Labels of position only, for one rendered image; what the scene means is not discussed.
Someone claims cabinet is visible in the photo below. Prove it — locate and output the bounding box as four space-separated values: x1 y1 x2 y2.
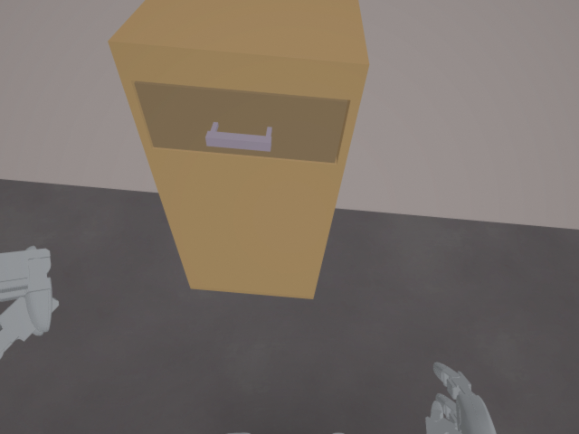
108 0 369 299

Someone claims handle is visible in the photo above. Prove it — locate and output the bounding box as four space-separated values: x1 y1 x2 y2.
205 122 272 152

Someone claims right robot hand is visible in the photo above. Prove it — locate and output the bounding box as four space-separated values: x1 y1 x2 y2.
425 363 497 434

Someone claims drawer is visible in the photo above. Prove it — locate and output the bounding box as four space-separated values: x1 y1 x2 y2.
134 81 347 163

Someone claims left robot hand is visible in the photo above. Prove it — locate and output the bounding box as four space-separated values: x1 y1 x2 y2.
0 246 59 360

